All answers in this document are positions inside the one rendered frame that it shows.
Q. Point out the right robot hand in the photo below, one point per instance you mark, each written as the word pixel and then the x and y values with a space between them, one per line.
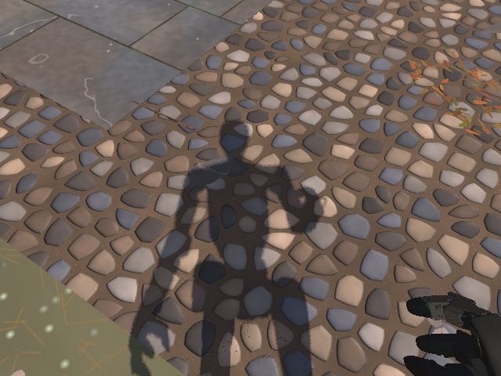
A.
pixel 479 354

